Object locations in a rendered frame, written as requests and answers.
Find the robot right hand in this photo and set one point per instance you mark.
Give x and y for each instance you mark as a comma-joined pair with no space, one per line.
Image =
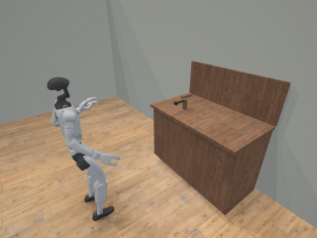
107,157

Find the left robot forearm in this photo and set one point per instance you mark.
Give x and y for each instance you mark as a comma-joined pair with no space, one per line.
78,110

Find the humanoid robot head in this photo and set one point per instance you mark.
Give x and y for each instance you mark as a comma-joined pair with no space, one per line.
59,83

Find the right robot forearm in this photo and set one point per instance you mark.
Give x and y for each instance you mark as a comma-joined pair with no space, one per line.
80,148

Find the right robot upper arm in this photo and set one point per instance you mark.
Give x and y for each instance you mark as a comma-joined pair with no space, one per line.
68,119

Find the counter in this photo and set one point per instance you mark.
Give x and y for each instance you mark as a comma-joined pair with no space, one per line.
217,138

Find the left robot upper arm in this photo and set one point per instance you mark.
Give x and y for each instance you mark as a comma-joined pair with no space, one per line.
54,120

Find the robot left hand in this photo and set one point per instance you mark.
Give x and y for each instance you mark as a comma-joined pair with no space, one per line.
84,106

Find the tap lever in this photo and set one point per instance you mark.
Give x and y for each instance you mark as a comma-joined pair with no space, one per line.
175,103

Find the robot right shin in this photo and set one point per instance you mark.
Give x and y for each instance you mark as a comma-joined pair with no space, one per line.
100,196

